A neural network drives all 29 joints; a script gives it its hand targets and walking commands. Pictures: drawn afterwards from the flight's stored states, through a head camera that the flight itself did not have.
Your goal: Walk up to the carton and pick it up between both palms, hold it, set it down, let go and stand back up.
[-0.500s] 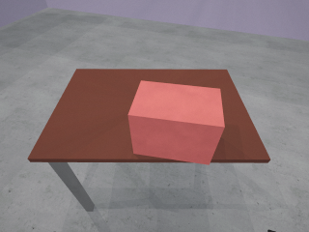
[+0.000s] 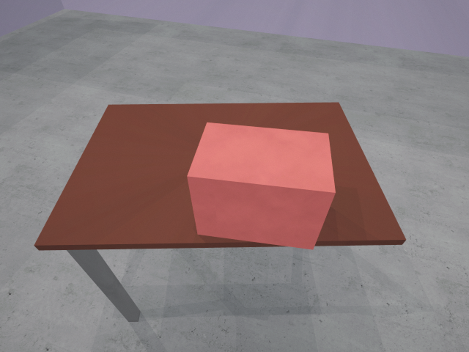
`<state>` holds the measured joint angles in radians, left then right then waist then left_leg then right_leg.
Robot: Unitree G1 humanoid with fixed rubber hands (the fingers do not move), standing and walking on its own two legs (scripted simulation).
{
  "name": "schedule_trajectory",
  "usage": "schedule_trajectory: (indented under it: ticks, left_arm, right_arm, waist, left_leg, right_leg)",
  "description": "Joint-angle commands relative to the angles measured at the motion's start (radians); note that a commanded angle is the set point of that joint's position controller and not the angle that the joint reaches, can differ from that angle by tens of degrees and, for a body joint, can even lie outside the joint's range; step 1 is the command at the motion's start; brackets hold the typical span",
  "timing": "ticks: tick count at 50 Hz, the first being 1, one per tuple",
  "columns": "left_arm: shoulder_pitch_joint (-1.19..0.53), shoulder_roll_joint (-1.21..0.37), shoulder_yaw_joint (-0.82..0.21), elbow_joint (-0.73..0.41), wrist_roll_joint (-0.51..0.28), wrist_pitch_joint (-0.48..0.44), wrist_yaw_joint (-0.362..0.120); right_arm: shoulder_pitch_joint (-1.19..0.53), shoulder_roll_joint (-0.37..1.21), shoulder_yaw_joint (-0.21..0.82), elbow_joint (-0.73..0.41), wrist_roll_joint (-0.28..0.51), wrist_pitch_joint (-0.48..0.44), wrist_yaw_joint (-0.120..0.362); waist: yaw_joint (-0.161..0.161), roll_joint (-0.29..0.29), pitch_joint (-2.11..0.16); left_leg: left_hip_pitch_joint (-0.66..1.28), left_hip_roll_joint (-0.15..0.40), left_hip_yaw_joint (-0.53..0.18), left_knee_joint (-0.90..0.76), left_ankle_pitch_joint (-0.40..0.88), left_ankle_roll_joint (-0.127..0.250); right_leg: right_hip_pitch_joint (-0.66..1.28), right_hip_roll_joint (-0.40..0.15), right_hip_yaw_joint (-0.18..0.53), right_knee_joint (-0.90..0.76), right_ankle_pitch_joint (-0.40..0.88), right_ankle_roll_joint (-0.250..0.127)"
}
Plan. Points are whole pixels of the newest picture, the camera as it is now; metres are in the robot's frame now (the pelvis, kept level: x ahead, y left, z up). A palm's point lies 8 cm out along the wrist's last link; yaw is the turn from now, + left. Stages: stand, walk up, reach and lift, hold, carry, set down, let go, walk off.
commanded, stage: stand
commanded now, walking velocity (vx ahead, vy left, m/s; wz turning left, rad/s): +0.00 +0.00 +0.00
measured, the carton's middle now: (260, 186) +0.47 -0.03 -0.01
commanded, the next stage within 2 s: none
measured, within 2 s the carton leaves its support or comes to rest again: neither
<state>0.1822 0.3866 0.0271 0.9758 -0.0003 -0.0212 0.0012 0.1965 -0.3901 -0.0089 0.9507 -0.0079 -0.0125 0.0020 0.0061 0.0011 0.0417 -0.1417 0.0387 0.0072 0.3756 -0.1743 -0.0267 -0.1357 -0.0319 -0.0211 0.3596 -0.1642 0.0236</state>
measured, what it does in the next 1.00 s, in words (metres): stands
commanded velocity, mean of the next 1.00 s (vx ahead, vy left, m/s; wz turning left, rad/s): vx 0.00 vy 0.00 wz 0.00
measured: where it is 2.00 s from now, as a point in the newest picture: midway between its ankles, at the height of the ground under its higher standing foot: outside the picture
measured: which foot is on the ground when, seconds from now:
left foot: down 0.00-1.00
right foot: down 0.00-1.00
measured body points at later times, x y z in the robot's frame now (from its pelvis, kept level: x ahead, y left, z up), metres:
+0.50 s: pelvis +0.01 +0.00 +0.00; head +0.00 +0.00 +0.45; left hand +0.10 +0.32 -0.11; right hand +0.10 -0.32 -0.11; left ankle +0.02 +0.14 -0.75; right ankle +0.02 -0.13 -0.75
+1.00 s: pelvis +0.01 +0.00 +0.00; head +0.01 +0.00 +0.45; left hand +0.10 +0.32 -0.12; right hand +0.10 -0.31 -0.12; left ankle +0.02 +0.14 -0.75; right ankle +0.02 -0.13 -0.75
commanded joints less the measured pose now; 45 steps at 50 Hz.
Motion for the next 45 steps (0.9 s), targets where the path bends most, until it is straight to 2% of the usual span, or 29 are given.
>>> schedule_trajectory:
  ticks: [1,2,5,7,8,10,11,12,13,18,20,21,22,23,24,25,27,28,29,30,32,34,35,36,39,40,42,43,45]
  left_arm:
    - [-0.015,0.179,0.034,-0.038,0.001,-0.018,0.006]
    - [-0.024,0.163,0.030,-0.029,-0.003,-0.014,0.008]
    - [-0.043,0.163,0.031,-0.023,-0.005,-0.013,0.005]
    - [-0.035,0.145,0.030,-0.040,0.000,-0.019,0.005]
    - [-0.052,0.177,0.036,-0.044,-0.003,-0.013,0.003]
    - [-0.036,0.175,0.039,-0.022,-0.004,-0.010,0.007]
    - [-0.047,0.192,0.045,-0.020,0.001,-0.010,0.010]
    - [-0.043,0.164,0.031,-0.028,-0.016,-0.008,0.002]
    - [-0.051,0.177,0.041,-0.006,0.005,-0.009,0.008]
    - [-0.055,0.183,0.045,-0.022,-0.007,-0.008,0.009]
    - [-0.029,0.145,0.034,-0.005,-0.003,-0.016,0.012]
    - [-0.039,0.193,0.046,-0.002,-0.009,-0.018,0.009]
    - [-0.056,0.166,0.038,-0.009,-0.002,-0.022,0.016]
    - [-0.027,0.175,0.037,-0.009,-0.001,-0.023,0.015]
    - [-0.031,0.176,0.038,-0.005,-0.004,-0.015,0.010]
    - [-0.054,0.159,0.038,-0.004,0.004,-0.015,0.015]
    - [-0.052,0.165,0.035,-0.019,-0.005,-0.012,0.013]
    - [-0.057,0.160,0.040,-0.010,-0.004,-0.013,0.012]
    - [-0.032,0.176,0.038,-0.011,0.003,-0.012,0.010]
    - [-0.023,0.169,0.035,-0.002,-0.003,-0.015,0.019]
    - [-0.058,0.172,0.043,-0.005,0.006,-0.022,0.008]
    - [-0.042,0.185,0.038,-0.006,0.000,-0.018,0.012]
    - [-0.067,0.164,0.034,-0.012,0.005,-0.015,0.012]
    - [-0.052,0.162,0.030,-0.005,-0.007,-0.017,0.011]
    - [-0.035,0.171,0.030,0.003,0.002,-0.018,0.015]
    - [-0.022,0.161,0.034,0.004,-0.007,-0.008,0.011]
    - [-0.059,0.150,0.031,-0.017,0.004,-0.005,0.011]
    - [-0.066,0.171,0.033,-0.012,0.003,-0.007,0.009]
    - [-0.040,0.156,0.024,0.010,-0.007,-0.009,0.013]
  right_arm:
    - [-0.039,-0.185,-0.041,-0.051,-0.008,-0.023,-0.006]
    - [-0.055,-0.176,-0.047,-0.048,0.005,-0.025,-0.010]
    - [-0.021,-0.195,-0.048,-0.030,0.006,-0.024,-0.015]
    - [-0.017,-0.166,-0.027,-0.030,0.006,-0.019,-0.011]
    - [0.003,-0.187,-0.043,-0.024,0.006,-0.023,-0.009]
    - [-0.059,-0.193,-0.040,-0.050,-0.002,-0.021,-0.015]
    - [-0.015,-0.172,-0.031,-0.053,0.009,-0.022,-0.007]
    - [-0.021,-0.204,-0.035,-0.036,0.008,-0.024,-0.019]
    - [-0.011,-0.169,-0.036,-0.041,0.006,-0.023,-0.011]
    - [-0.047,-0.194,-0.039,-0.041,0.005,-0.024,-0.009]
    - [-0.019,-0.186,-0.041,-0.028,-0.005,-0.021,-0.012]
    - [0.000,-0.178,-0.039,-0.028,0.006,-0.024,-0.013]
    - [-0.034,-0.194,-0.045,-0.033,0.002,-0.021,-0.013]
    - [-0.003,-0.166,-0.035,-0.028,0.008,-0.022,-0.011]
    - [-0.057,-0.193,-0.037,-0.027,0.000,-0.026,-0.017]
    - [-0.041,-0.171,-0.043,-0.034,0.004,-0.022,-0.017]
    - [-0.086,-0.219,-0.041,-0.031,-0.004,-0.021,-0.017]
    - [-0.044,-0.197,-0.055,-0.026,0.014,-0.023,-0.015]
    - [-0.033,-0.186,-0.046,-0.014,0.003,-0.019,-0.013]
    - [-0.013,-0.180,-0.044,-0.010,0.004,-0.013,-0.012]
    - [-0.033,-0.158,-0.035,-0.008,0.002,-0.019,-0.013]
    - [0.000,-0.162,-0.035,-0.014,-0.002,-0.016,-0.021]
    - [-0.062,-0.176,-0.041,-0.015,-0.004,-0.013,-0.020]
    - [-0.066,-0.167,-0.041,-0.031,0.001,-0.011,-0.015]
    - [-0.040,-0.176,-0.037,-0.006,0.003,-0.013,-0.006]
    - [-0.062,-0.192,-0.044,-0.026,-0.003,-0.018,-0.014]
    - [-0.055,-0.149,-0.029,-0.016,0.001,-0.012,-0.011]
    - [-0.032,-0.164,-0.037,-0.016,0.009,-0.014,-0.019]
    - [-0.059,-0.179,-0.039,-0.005,0.000,-0.024,-0.024]
  waist:
    - [0.006,0.040,-0.046]
    - [-0.007,-0.029,-0.033]
    - [-0.018,0.050,-0.064]
    - [-0.013,0.034,-0.005]
    - [-0.009,-0.047,-0.003]
    - [0.013,0.031,0.018]
    - [-0.012,0.038,-0.002]
    - [0.000,-0.028,-0.017]
    - [-0.011,0.006,-0.012]
    - [-0.004,-0.022,-0.048]
    - [-0.001,0.077,-0.003]
    - [-0.009,-0.016,-0.040]
    - [-0.007,0.032,-0.035]
    - [-0.019,-0.009,-0.062]
    - [0.018,-0.053,-0.032]
    - [-0.002,-0.043,-0.010]
    - [0.020,0.024,-0.042]
    - [-0.012,-0.029,-0.004]
    - [0.009,-0.045,-0.008]
    - [-0.003,0.004,-0.007]
    - [-0.008,-0.029,0.011]
    - [-0.025,0.028,-0.038]
    - [-0.004,-0.015,-0.028]
    - [-0.011,0.041,-0.023]
    - [-0.006,0.025,-0.012]
    - [0.009,0.084,-0.021]
    - [-0.002,0.054,-0.013]
    - [-0.015,-0.006,-0.023]
    - [0.005,-0.010,-0.061]
  left_leg:
    - [-0.017,0.093,-0.086,-0.096,0.002,0.047]
    - [-0.021,0.099,-0.090,-0.097,0.002,0.049]
    - [0.008,0.089,-0.086,-0.087,0.037,0.058]
    - [-0.038,0.086,-0.089,-0.107,0.015,0.041]
    - [-0.022,0.091,-0.088,-0.086,0.002,0.038]
    - [-0.062,0.082,-0.085,-0.097,0.000,0.042]
    - [-0.036,0.078,-0.079,-0.095,0.000,0.030]
    - [-0.042,0.084,-0.091,-0.079,0.019,0.041]
    - [-0.021,0.094,-0.088,-0.104,0.019,0.041]
    - [-0.014,0.094,-0.082,-0.095,0.014,0.044]
    - [-0.013,0.091,-0.072,-0.107,0.038,0.054]
    - [0.009,0.092,-0.090,-0.095,0.072,0.047]
    - [0.013,0.095,-0.073,-0.086,0.079,0.051]
    - [0.023,0.100,-0.080,-0.083,0.073,0.046]
    - [-0.014,0.102,-0.083,-0.084,0.056,0.055]
    - [-0.006,0.093,-0.081,-0.098,0.036,0.054]
    - [-0.003,0.085,-0.067,-0.088,0.054,0.049]
    - [-0.023,0.093,-0.076,-0.104,0.008,0.053]
    - [0.002,0.093,-0.073,-0.084,0.028,0.040]
    - [0.014,0.099,-0.079,-0.086,0.030,0.048]
    - [-0.017,0.106,-0.083,-0.085,0.047,0.050]
    - [0.048,0.085,-0.063,-0.079,0.051,0.040]
    - [0.026,0.100,-0.084,-0.094,0.054,0.049]
    - [0.000,0.083,-0.079,-0.103,0.027,0.050]
    - [0.019,0.097,-0.080,-0.119,0.020,0.041]
    - [-0.004,0.083,-0.051,-0.099,0.006,0.044]
    - [-0.019,0.076,-0.057,-0.118,0.016,0.041]
    - [0.003,0.103,-0.075,-0.102,0.044,0.051]
    - [0.032,0.097,-0.073,-0.101,0.066,0.040]
  right_leg:
    - [0.009,-0.098,0.082,-0.079,-0.021,-0.042]
    - [0.016,-0.097,0.079,-0.082,0.013,-0.037]
    - [0.024,-0.100,0.084,-0.067,0.041,-0.034]
    - [0.027,-0.085,0.080,-0.076,0.007,-0.038]
    - [-0.005,-0.087,0.086,-0.083,-0.007,-0.036]
    - [-0.009,-0.097,0.073,-0.080,-0.010,-0.037]
    - [-0.003,-0.086,0.084,-0.075,-0.006,-0.033]
    - [0.024,-0.092,0.073,-0.074,0.030,-0.031]
    - [0.005,-0.098,0.071,-0.064,-0.004,-0.043]
    - [0.032,-0.099,0.095,-0.092,0.005,-0.039]
    - [0.001,-0.114,0.105,-0.084,0.033,-0.046]
    - [0.009,-0.089,0.087,-0.082,0.025,-0.040]
    - [0.019,-0.108,0.101,-0.087,0.065,-0.042]
    - [0.031,-0.098,0.090,-0.063,0.059,-0.040]
    - [0.039,-0.100,0.076,-0.079,0.075,-0.041]
    - [0.012,-0.106,0.095,-0.075,0.071,-0.044]
    - [0.015,-0.102,0.075,-0.081,0.059,-0.034]
    - [0.014,-0.105,0.091,-0.089,0.045,-0.041]
    - [-0.002,-0.088,0.083,-0.107,0.011,-0.042]
    - [0.002,-0.108,0.090,-0.091,0.040,-0.048]
    - [-0.013,-0.106,0.086,-0.095,0.043,-0.037]
    - [-0.014,-0.105,0.094,-0.090,0.080,-0.042]
    - [-0.012,-0.097,0.065,-0.086,0.069,-0.039]
    - [0.028,-0.098,0.082,-0.099,0.039,-0.034]
    - [0.007,-0.098,0.082,-0.080,0.039,-0.037]
    - [0.016,-0.101,0.079,-0.095,0.042,-0.037]
    - [0.042,-0.089,0.067,-0.085,0.006,-0.035]
    - [0.021,-0.100,0.082,-0.089,0.041,-0.037]
    - [0.037,-0.104,0.081,-0.083,0.074,-0.046]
